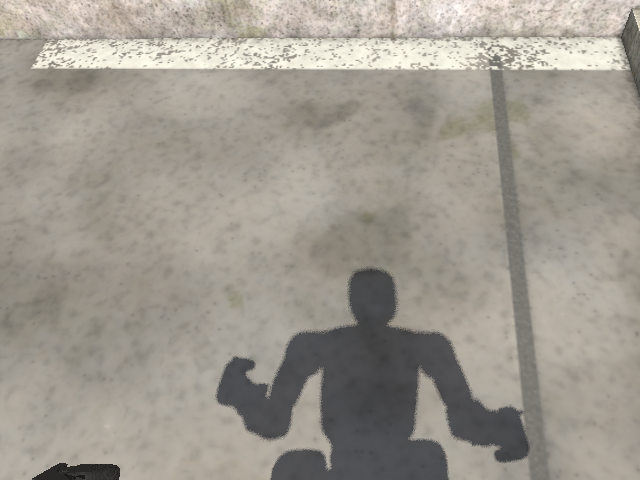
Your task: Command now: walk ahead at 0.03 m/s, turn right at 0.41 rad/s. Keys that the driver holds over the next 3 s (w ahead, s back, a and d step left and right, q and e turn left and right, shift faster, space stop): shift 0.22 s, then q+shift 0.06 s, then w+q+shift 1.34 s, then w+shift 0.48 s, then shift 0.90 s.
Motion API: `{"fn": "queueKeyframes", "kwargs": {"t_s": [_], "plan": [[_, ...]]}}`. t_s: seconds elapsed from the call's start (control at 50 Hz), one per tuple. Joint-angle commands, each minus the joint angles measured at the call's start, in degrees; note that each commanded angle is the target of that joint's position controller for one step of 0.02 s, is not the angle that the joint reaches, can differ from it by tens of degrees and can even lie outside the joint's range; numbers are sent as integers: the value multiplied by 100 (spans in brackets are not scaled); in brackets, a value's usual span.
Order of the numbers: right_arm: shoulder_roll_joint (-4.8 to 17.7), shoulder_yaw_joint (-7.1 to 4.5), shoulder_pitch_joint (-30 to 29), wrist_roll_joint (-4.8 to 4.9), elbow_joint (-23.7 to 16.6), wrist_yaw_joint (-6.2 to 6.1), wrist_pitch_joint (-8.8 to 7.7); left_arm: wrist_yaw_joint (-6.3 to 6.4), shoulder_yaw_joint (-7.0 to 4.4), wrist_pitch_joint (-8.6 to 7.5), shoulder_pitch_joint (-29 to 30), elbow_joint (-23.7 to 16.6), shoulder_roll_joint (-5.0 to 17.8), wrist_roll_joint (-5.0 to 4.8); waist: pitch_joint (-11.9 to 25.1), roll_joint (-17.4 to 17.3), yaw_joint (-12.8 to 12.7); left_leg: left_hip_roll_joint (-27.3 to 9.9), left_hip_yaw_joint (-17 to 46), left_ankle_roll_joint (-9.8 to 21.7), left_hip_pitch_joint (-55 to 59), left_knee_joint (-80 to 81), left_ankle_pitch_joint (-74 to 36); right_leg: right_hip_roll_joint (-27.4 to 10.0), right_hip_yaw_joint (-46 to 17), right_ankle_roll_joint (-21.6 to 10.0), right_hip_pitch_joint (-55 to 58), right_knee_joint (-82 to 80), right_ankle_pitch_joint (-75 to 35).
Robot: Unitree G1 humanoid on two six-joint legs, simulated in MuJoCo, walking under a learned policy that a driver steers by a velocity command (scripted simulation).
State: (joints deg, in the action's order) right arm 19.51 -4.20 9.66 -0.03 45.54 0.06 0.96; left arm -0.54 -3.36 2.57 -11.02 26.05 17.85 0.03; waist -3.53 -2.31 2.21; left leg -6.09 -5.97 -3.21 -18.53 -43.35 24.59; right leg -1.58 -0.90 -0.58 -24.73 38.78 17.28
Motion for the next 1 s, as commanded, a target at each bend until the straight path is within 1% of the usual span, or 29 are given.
{"fn": "queueKeyframes", "kwargs": {"t_s": [0.02, 0.08, 0.18, 0.22, 0.24, 0.26, 0.3, 0.34, 0.36, 0.4, 0.44, 0.46, 0.48, 0.5, 0.52, 0.64, 0.7, 0.72, 0.76, 0.78, 0.8, 0.82, 0.84, 0.86, 0.88, 0.9, 0.92, 0.96, 1.0], "plan": [[505, 12, -480, 0, -496, 39, -206, 44, -306, -149, -839, -390, 1081, 304, 1908, 1381, -729, 314, 728, -62, -2018, -2608, 1161, -2011, -2684, -1888, 2795, -1444, -3731], [522, 7, -247, 6, -245, 7, -97, 47, -170, -151, -125, -292, 742, 33, 1187, 982, -333, 82, 757, -93, -1709, -2019, 364, -1224, -1573, -1165, 1899, -1475, -2875], [171, 101, -40, -23, -121, 6, -21, 73, -110, -184, 102, -52, 564, 130, 752, 1181, -181, 327, 499, -116, -489, -335, -213, -702, -961, -1101, 1213, -1736, -2688], [195, 106, -88, -70, -196, -21, -20, 80, -108, -176, 4, 110, 532, 120, 802, 1035, -226, 307, 568, -74, -248, 261, -289, -889, -1193, -1170, 1313, -1717, -2529], [117, 138, 85, -87, -149, -11, -21, 84, -30, -184, 70, 198, 288, 107, 929, 980, -142, 228, 596, -28, 75, 705, -502, -934, -1159, -1106, 1336, -1729, -2152], [9, 163, 252, -60, -110, 19, -19, 70, 9, -189, 143, 286, 201, 106, 935, 844, 12, 304, 452, 49, 607, 1294, -1314, -834, -1010, -911, 1170, -1659, -1620], [282, 116, 243, -128, -213, 12, -11, 94, -50, -228, -133, 455, 305, 200, 815, 667, -133, 297, 553, 262, 800, 1399, -1863, -313, -659, -376, 1029, -1551, 468], [867, -97, 381, 167, -184, -33, -36, 93, -129, -261, -218, 284, 471, 181, 156, -68, -353, 235, 1214, 961, -129, 1590, 1506, 106, -215, -170, 599, -1108, 2243], [916, -148, 352, 194, -274, -35, -85, 106, -170, -345, -105, 293, 561, 49, -343, -430, -283, -78, 1956, 1263, -726, 2108, 2338, 42, -182, -150, 441, -660, 2189], [608, -62, 579, 143, -292, -15, -269, 51, -162, -538, -40, 208, 372, -111, -415, -1038, -309, -524, 3346, 1669, -1052, 2744, 2683, 152, -260, -242, 656, -80, 1607], [424, -18, 85, 161, -542, -18, -338, 53, -219, -701, -508, 323, 343, -58, -151, -815, -679, -270, 3369, 1489, -1713, 2330, 2078, -68, -647, -468, 1752, -662, 1218], [209, 40, -507, 171, -841, -4, -356, 78, -292, -745, -1268, 521, 485, 3, 60, -342, -1123, 197, 2623, 1086, -2851, 1523, 1490, -461, -1024, -636, 3129, -1360, 1495], [-216, 161, -962, 257, -1148, 15, -404, 103, -420, -745, -1900, 763, 829, 56, 222, 736, -1328, 722, 1329, 659, -3787, -247, 362, -1442, -2198, -935, 4075, -2372, 2226], [-25, 168, -1053, 213, -1283, 45, -477, 83, -462, -751, -1846, 846, 857, 56, 165, 1109, -1201, 361, 966, 699, -4231, -1693, 263, -2330, -3308, -1335, 3954, -2637, 2311], [112, 122, -810, 187, -1230, 67, -497, 102, -366, -768, -1788, 825, 586, 26, 77, 668, -1034, 167, 1144, 760, -4496, -2613, 44, -2359, -3190, -1418, 3889, -2592, 2022], [-289, 243, -629, 315, -1386, 290, -342, 81, -83, -705, -1217, 1274, -40, 81, -588, 665, -455, -126, 1145, 597, -4734, -3341, -1086, -1492, 54, -499, 3052, -2662, -1293], [-359, 333, -1160, 188, -1712, 435, -366, 166, -160, -720, -925, 1457, 536, 78, -593, 562, -388, 6, 232, 583, -3108, -1583, -1767, -1099, 1095, -297, 1922, -2995, -1818], [-318, 326, -1147, 171, -1712, 477, -398, 188, -197, -770, -924, 1519, 742, 71, -481, 641, -339, 235, -196, 738, -2288, -1031, -1774, -1006, 1334, -300, 1751, -2930, -3050], [-41, 167, -657, 261, -1679, 443, -384, 192, -287, -775, -1160, 1706, 1201, 57, 152, 1101, 38, 865, -697, 1007, -1087, -996, -1313, -1210, 1399, -318, 2254, -1892, -6611], [261, 3, 69, 344, -1558, 414, -353, 200, -342, -744, -1038, 1687, 1397, 57, 642, 1373, 511, 1075, -722, 1188, -183, -983, -1060, -1351, 1388, -324, 2307, -894, -7797], [784, -279, 1428, 380, -1219, 343, -318, 203, -353, -762, -657, 1542, 1416, 36, 1258, 1363, 1314, 1278, -566, 1486, 1784, -498, -1435, -1272, 1338, -213, 1594, 636, -8147], [1204, -464, 2494, 384, -718, 221, -253, 212, -227, -888, -525, 1338, 952, 87, 1369, 482, 1540, 975, 382, 1670, 3820, 133, -2050, -610, 1136, 119, -181, 3035, -3754], [1601, -432, 1845, 227, -906, 163, -274, 159, 119, -1082, -1041, 941, -240, 148, 1740, -1518, 325, -228, 3650, 2409, 4560, 975, -667, 377, 367, 246, -2015, 5481, 1425], [1298, -371, 1888, 97, -1186, 161, -372, 110, 99, -1352, -763, 609, 363, -60, 3061, -1034, 649, -934, 5950, 2977, 4954, 2439, 1800, 370, -979, 16, -2479, 5698, 851], [979, -329, 2006, 62, -1071, 150, -477, 118, 40, -1423, 36, 411, 642, -264, 2103, -375, 749, -887, 5957, 2648, 4278, 3070, 2050, 203, -953, -79, -2794, 5394, 367], [760, -241, 1782, 32, -984, 170, -578, 160, 88, -1429, 179, 359, 486, -287, 1177, 272, 345, -776, 5490, 2474, 3104, 3110, 1503, 26, -856, -122, -2733, 4968, 175], [548, -168, 1264, 0, -1053, 198, -646, 178, 110, -1387, 67, 473, 370, -140, 816, 699, -67, -550, 4841, 2364, 1953, 2905, 689, -234, -915, -125, -2178, 4512, -7], [364, -91, 657, -17, -1188, 198, -635, 131, 60, -1164, -306, 635, 375, -34, 340, 315, -572, -16, 3820, 2388, 530, 2993, -124, -409, -900, -9, -1579, 4024, -141], [245, -37, 662, 158, -1073, 118, -636, 120, 70, -1045, -2, 544, 365, 87, -87, 357, -614, 270, 3135, 2285, -315, 3242, -699, -474, -590, 153, -1330, 3118, -231]]}}
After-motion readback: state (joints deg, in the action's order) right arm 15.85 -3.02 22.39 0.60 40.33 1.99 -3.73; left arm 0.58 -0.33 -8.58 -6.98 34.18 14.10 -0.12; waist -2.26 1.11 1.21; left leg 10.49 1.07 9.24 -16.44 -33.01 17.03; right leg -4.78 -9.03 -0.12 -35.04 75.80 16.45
